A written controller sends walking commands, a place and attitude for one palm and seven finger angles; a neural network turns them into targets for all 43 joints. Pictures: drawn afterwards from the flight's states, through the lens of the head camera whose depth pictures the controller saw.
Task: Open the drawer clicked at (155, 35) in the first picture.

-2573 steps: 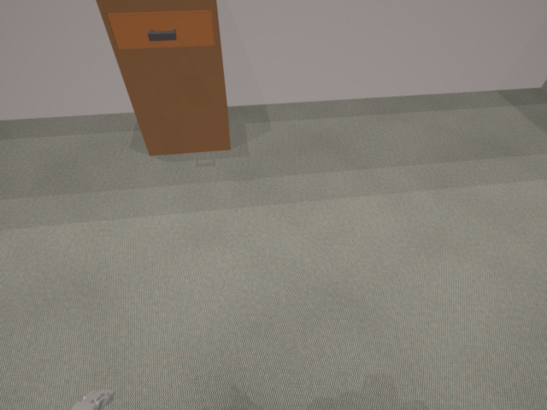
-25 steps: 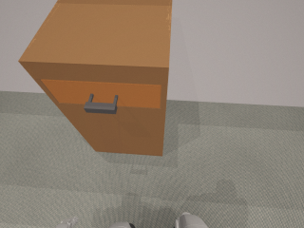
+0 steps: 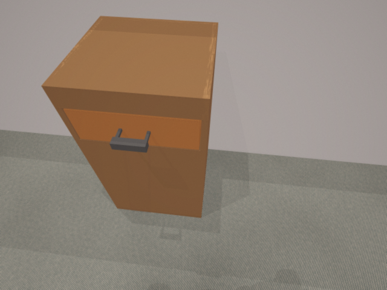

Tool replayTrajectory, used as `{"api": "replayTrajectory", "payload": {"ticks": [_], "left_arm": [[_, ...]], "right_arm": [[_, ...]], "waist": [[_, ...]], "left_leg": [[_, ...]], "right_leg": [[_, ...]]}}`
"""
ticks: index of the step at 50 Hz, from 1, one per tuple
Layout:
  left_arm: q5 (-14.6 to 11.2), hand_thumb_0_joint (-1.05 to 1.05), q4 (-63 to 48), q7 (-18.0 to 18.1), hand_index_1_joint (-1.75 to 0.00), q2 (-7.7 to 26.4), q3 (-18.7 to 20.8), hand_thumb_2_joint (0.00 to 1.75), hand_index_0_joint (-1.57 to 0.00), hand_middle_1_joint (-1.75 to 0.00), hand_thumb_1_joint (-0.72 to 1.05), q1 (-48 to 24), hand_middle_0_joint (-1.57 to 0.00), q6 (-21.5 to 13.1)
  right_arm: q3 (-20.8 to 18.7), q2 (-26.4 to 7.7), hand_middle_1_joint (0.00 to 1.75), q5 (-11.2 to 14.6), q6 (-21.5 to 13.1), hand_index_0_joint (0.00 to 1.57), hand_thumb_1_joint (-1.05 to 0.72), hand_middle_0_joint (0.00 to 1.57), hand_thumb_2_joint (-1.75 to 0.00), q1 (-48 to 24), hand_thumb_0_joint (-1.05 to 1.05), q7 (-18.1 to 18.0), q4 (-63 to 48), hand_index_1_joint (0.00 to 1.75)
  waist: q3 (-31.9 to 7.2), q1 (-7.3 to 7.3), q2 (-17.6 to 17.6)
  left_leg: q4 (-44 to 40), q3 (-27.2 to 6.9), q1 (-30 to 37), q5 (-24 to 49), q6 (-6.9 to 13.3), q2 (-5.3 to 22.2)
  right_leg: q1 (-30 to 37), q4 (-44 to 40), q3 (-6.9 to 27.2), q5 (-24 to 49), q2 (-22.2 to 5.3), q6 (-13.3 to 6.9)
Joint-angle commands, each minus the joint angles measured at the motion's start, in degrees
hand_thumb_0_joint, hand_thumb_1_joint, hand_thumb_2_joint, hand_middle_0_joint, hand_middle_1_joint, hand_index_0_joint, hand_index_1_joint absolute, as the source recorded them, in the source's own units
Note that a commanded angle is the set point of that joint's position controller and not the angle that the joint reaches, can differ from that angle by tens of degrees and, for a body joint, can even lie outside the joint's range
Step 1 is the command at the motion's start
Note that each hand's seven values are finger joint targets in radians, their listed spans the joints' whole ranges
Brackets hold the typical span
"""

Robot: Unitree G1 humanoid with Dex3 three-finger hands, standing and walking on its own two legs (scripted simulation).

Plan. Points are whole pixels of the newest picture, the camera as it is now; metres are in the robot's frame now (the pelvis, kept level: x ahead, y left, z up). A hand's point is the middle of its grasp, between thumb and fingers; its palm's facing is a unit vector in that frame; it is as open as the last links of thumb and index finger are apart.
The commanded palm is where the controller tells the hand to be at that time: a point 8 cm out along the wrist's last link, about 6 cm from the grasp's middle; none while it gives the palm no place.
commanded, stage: come to a stop and stand still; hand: left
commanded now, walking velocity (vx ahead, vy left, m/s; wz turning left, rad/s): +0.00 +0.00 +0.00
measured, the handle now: (131, 138) +0.54 +0.24 -0.09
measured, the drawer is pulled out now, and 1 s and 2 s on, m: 0.00 0.00 0.00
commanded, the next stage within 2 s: look again from close up in 1.28 s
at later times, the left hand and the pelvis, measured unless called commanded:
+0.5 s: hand out of the picture -0.01 +0.22 -0.16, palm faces -0.03 -0.97 -0.24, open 7.4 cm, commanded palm none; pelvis -0.01 +0.04 +0.00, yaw -3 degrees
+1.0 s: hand out of the picture +0.04 +0.18 -0.17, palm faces -0.01 -0.98 -0.21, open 7.3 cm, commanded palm none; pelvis +0.03 +0.01 +0.00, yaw -2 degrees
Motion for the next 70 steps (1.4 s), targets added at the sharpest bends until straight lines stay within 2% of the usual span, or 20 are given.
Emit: {"api": "replayTrajectory", "payload": {"ticks": [1, 2, 3, 4, 6, 8, 11, 13, 16, 19, 22, 25, 31, 35, 38, 44, 45, 48, 61, 70], "left_arm": [[0.8, 0.00, -4.4, 1.4, -0.30, 12.3, 1.9, 0.90, -0.20, -0.30, 0.90, 2.9, -0.20, -2.5], [0.6, 0.00, -4.5, 0.9, -0.30, 11.3, 1.3, 0.90, -0.20, -0.30, 0.90, 1.8, -0.20, -1.9], [0.7, 0.00, -4.7, 0.6, -0.30, 10.0, 1.1, 0.90, -0.20, -0.30, 0.90, 1.2, -0.20, -1.5], [0.7, 0.00, -4.5, 0.2, -0.30, 9.0, 0.8, 0.90, -0.20, -0.30, 0.90, 1.5, -0.20, -1.1], [0.7, 0.00, -3.9, -0.2, -0.30, 7.2, 0.1, 0.90, -0.20, -0.30, 0.90, 4.0, -0.20, -0.8], [0.7, 0.00, -3.0, -0.4, -0.30, 6.4, -0.3, 0.90, -0.20, -0.30, 0.90, 5.9, -0.20, -0.5], [0.7, 0.00, -2.0, -0.6, -0.30, 5.7, -0.6, 0.90, -0.20, -0.30, 0.90, 8.0, -0.20, -0.5], [0.6, 0.00, -1.5, -0.7, -0.30, 5.8, -0.8, 0.90, -0.20, -0.30, 0.90, 8.5, -0.20, -0.5], [0.4, 0.00, -0.8, -0.7, -0.30, 5.7, -0.8, 0.90, -0.20, -0.30, 0.90, 8.6, -0.20, -1.0], [0.3, 0.00, -0.1, -0.7, -0.30, 5.4, -0.9, 0.90, -0.20, -0.30, 0.90, 8.5, -0.20, -1.2], [0.2, 0.00, 0.8, -0.6, -0.30, 5.1, -1.1, 0.90, -0.20, -0.30, 0.90, 8.3, -0.20, -1.4], [0.1, 0.00, 1.9, -0.6, -0.30, 4.5, -1.2, 0.90, -0.20, -0.30, 0.90, 8.7, -0.20, -1.8], [0.0, 0.00, 3.8, -0.4, -0.30, 3.8, -1.3, 0.90, -0.20, -0.30, 0.90, 8.7, -0.20, -2.3], [0.0, 0.00, 4.8, -0.3, -0.30, 3.5, -1.3, 0.90, -0.20, -0.30, 0.90, 8.5, -0.20, -2.3], [0.0, 0.00, 5.1, -0.3, -0.30, 3.3, -1.2, 0.90, -0.20, -0.30, 0.90, 8.3, -0.20, -2.3], [0.0, 0.00, 5.2, -0.3, -0.30, 3.4, -1.1, 0.90, -0.20, -0.30, 0.90, 7.9, -0.20, -2.5], [-0.1, 0.00, 5.2, -0.3, -0.30, 3.6, -1.1, 0.90, -0.20, -0.30, 0.90, 7.8, -0.20, -2.6], [0.0, 0.00, 5.0, -0.2, -0.30, 3.4, -1.0, 0.90, -0.20, -0.30, 0.90, 7.4, -0.20, -2.5], [-0.1, 0.00, 4.7, -0.3, -0.30, 4.1, -0.7, 0.90, -0.20, -0.30, 0.90, 7.1, -0.20, -2.6], [-0.1, 0.00, 4.6, -0.3, -0.30, 3.7, -0.6, 0.90, -0.20, -0.30, 0.90, 7.1, -0.20, -2.2]], "right_arm": [[0.2, -1.7, 0.30, -0.2, -1.8, 0.20, -0.90, 0.20, -0.90, 4.7, 0.00, -0.2, -5.3, 0.30], [0.6, -1.5, 0.30, -0.4, -1.7, 0.20, -0.90, 0.20, -0.90, 5.9, 0.00, 0.1, -5.5, 0.30], [0.7, -2.2, 0.30, -0.6, -2.0, 0.20, -0.90, 0.20, -0.90, 7.3, 0.00, 0.2, -5.6, 0.30], [0.7, -3.3, 0.30, -0.7, -2.3, 0.20, -0.90, 0.20, -0.90, 7.1, 0.00, 0.2, -5.7, 0.30], [0.9, -5.3, 0.30, -0.7, -2.6, 0.20, -0.90, 0.20, -0.90, 6.6, 0.00, 0.0, -6.5, 0.30], [1.1, -6.0, 0.30, -0.7, -2.8, 0.20, -0.90, 0.20, -0.90, 6.7, 0.00, -0.1, -6.3, 0.30], [1.4, -6.0, 0.30, -0.7, -3.0, 0.20, -0.90, 0.20, -0.90, 6.9, 0.00, -0.2, -5.5, 0.30], [1.6, -5.9, 0.30, -0.7, -3.0, 0.20, -0.90, 0.20, -0.90, 7.4, 0.00, -0.2, -4.6, 0.30], [1.9, -5.3, 0.30, -0.7, -3.1, 0.20, -0.90, 0.20, -0.90, 8.9, 0.00, -0.3, -3.3, 0.30], [2.1, -4.8, 0.30, -0.7, -3.4, 0.20, -0.90, 0.20, -0.90, 9.9, 0.00, -0.4, -1.7, 0.30], [2.4, -4.0, 0.30, -0.6, -3.4, 0.20, -0.90, 0.20, -0.90, 11.0, 0.00, -0.5, -0.3, 0.30], [2.7, -3.3, 0.30, -0.4, -3.8, 0.20, -0.90, 0.20, -0.90, 11.6, 0.00, -0.7, 1.1, 0.30], [3.1, -2.0, 0.30, -0.3, -4.3, 0.20, -0.90, 0.20, -0.90, 12.1, 0.00, -1.1, 3.4, 0.30], [3.1, -1.5, 0.30, -0.2, -4.2, 0.20, -0.90, 0.20, -0.90, 11.6, 0.00, -1.3, 4.5, 0.30], [3.1, -1.1, 0.30, -0.2, -4.1, 0.20, -0.90, 0.20, -0.90, 11.5, 0.00, -1.4, 5.1, 0.30], [2.9, -1.0, 0.30, -0.2, -4.2, 0.20, -0.90, 0.20, -0.90, 11.2, 0.00, -1.6, 5.8, 0.30], [2.9, -0.9, 0.30, -0.2, -4.1, 0.20, -0.90, 0.20, -0.90, 11.2, 0.00, -1.6, 5.9, 0.30], [2.9, -0.8, 0.30, -0.3, -3.9, 0.20, -0.90, 0.20, -0.90, 11.1, 0.00, -1.7, 6.2, 0.30], [2.8, -0.8, 0.30, -0.4, -4.0, 0.20, -0.90, 0.20, -0.90, 11.0, 0.00, -1.8, 6.8, 0.30], [2.9, -0.5, 0.30, -0.4, -3.8, 0.20, -0.90, 0.20, -0.90, 11.2, 0.00, -1.8, 7.2, 0.30]], "waist": [[-9.6, -2.15, 4.9], [-4.9, -2.59, 7.5], [-0.5, -2.75, 5.8], [2.3, -2.05, 4.0], [4.6, -0.79, -0.7], [4.8, 0.04, 1.0], [4.1, 0.59, -0.2], [3.1, 0.76, 1.3], [1.2, 0.15, -2.2], [0.4, -0.11, -1.2], [0.7, -0.55, -2.0], [-1.0, -0.70, -2.1], [-1.8, -0.89, -1.4], [-1.0, -0.86, -0.8], [-1.0, -0.94, -1.9], [-2.7, -1.00, -1.3], [-2.6, -1.10, -2.4], [-1.7, -1.14, -2.3], [-2.8, -0.91, -1.1], [-0.2, -0.63, -0.7]], "left_leg": [[1.4, 1.9, -0.7, -4.1, 0.5, -0.1], [-1.2, 1.9, 1.1, -2.7, 1.2, 0.2], [-3.7, -1.2, -3.1, -2.8, 2.3, 1.4], [-7.1, -3.3, -7.5, -5.4, 3.2, 2.8], [-11.8, -5.6, -13.0, -11.8, 4.2, 4.1], [-15.1, -6.5, -16.0, -15.9, 4.6, 4.8], [-15.8, -6.4, -16.3, -17.0, 4.7, 4.1], [-16.2, -6.1, -15.7, -17.4, 4.9, 3.9], [-14.3, -5.1, -12.2, -13.9, 4.7, 2.9], [-14.1, -4.8, -10.1, -11.7, 4.6, 3.0], [-13.7, -4.5, -9.0, -9.8, 4.4, 2.9], [-12.3, -3.2, -6.5, -4.6, 4.2, 2.8], [-10.0, -1.1, -3.1, 4.0, 3.6, 2.5], [-9.3, -0.4, -2.4, 5.5, 3.3, 2.6], [-8.8, -0.2, -2.2, 5.7, 3.1, 2.5], [-8.0, 0.3, 0.1, 9.9, 2.8, 2.8], [-7.8, 0.2, 0.1, 9.7, 2.7, 2.8], [-8.2, 0.2, -0.1, 9.2, 2.5, 2.8], [-8.7, 0.5, 1.4, 11.4, 2.2, 3.2], [-9.8, 0.1, 0.1, 8.6, 2.1, 3.2]], "right_leg": [[0.7, -7.9, 19.4, -2.7, -16.8, -6.1], [-5.6, -7.7, 14.8, -11.5, -12.5, -4.2], [-7.1, -5.8, 11.3, -14.7, -8.1, -2.2], [-5.9, -4.5, 8.9, -14.2, -5.7, -0.9], [-2.1, -2.6, 6.9, -11.0, -4.1, -0.1], [0.9, 0.0, 5.1, -7.6, -3.3, 0.4], [2.7, -0.3, 5.7, -6.2, -3.6, 0.6], [3.1, -0.2, 5.8, -6.1, -3.7, 0.7], [2.2, -2.5, 7.9, -7.0, -4.6, 0.5], [1.7, -2.7, 8.0, -5.5, -4.9, 0.5], [1.3, -3.5, 8.3, -4.9, -5.2, 0.4], [2.3, -3.8, 8.7, -1.0, -5.7, 0.4], [3.2, -4.0, 9.1, 4.6, -6.3, 0.2], [3.4, -4.4, 9.2, 6.5, -6.4, 0.1], [3.7, -4.8, 9.3, 7.2, -6.4, 0.0], [5.4, -4.4, 8.9, 13.0, -6.6, -0.2], [5.6, -4.6, 8.8, 13.3, -6.6, -0.2], [5.4, -4.9, 8.8, 12.6, -6.5, -0.2], [7.6, -5.5, 8.3, 15.2, -6.6, -0.6], [6.4, -6.8, 8.2, 9.7, -6.1, -0.6]]}}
